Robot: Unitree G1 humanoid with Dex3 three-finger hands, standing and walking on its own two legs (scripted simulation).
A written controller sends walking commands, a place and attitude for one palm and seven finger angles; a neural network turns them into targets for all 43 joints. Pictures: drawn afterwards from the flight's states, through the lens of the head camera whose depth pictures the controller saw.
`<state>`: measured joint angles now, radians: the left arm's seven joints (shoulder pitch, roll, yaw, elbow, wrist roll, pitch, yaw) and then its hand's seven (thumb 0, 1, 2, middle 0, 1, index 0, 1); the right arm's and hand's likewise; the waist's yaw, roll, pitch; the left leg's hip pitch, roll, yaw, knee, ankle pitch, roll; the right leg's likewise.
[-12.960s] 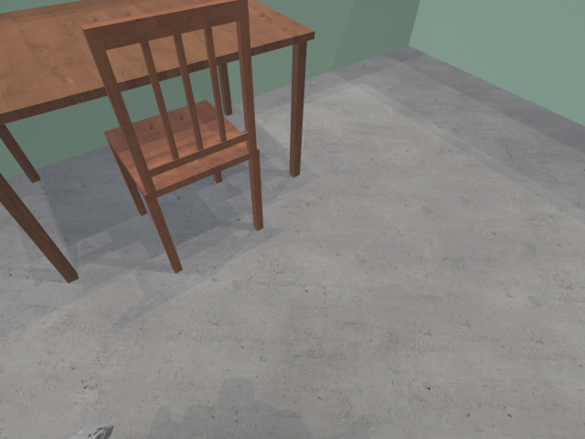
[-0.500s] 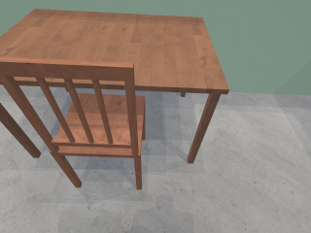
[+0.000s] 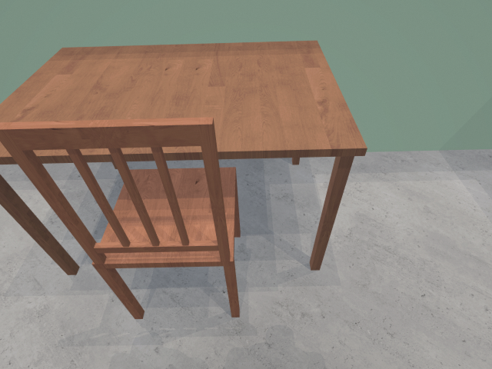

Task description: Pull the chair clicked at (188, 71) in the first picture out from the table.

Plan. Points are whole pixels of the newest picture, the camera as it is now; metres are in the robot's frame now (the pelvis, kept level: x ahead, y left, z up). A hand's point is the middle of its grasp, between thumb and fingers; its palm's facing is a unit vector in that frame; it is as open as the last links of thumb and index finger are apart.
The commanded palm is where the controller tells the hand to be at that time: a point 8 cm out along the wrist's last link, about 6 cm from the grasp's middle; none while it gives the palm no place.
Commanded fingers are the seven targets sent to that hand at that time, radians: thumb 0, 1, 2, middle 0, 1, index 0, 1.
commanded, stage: look again from close up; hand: left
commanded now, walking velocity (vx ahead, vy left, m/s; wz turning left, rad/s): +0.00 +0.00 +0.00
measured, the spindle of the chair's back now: (138, 203) +0.49 +0.29 -0.06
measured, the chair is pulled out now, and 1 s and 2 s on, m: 0.00 0.00 0.00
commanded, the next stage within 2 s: shuffle to correct the standing spot in 0.78 s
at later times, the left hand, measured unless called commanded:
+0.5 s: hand out of the picture -0.01 +0.14 -0.17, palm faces +0.04 -0.98 -0.17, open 7.3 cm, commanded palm none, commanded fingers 0.00 0.90 0.90 -0.20 -0.30 -0.20 -0.30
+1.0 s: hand out of the picture +0.00 +0.14 -0.18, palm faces +0.06 -0.98 -0.17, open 7.3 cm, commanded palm none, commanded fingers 0.00 0.90 0.90 -0.20 -0.30 -0.20 -0.30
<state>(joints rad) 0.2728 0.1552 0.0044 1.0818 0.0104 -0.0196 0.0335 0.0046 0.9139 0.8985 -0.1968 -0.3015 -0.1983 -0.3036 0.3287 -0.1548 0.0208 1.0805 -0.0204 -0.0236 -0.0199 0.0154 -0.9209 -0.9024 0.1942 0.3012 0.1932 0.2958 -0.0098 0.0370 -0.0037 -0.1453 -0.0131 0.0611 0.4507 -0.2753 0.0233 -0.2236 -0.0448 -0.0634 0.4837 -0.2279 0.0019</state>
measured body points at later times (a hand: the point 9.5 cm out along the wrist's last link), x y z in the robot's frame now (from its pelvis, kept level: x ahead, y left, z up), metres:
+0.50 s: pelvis +0.01 -0.01 +0.00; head +0.02 -0.02 +0.45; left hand -0.01 +0.19 -0.16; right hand +0.00 -0.22 -0.16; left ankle -0.02 +0.10 -0.74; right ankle +0.02 -0.12 -0.74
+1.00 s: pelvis +0.02 -0.02 +0.00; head +0.02 -0.02 +0.45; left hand +0.00 +0.19 -0.16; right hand +0.00 -0.22 -0.17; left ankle -0.02 +0.10 -0.74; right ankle +0.02 -0.12 -0.74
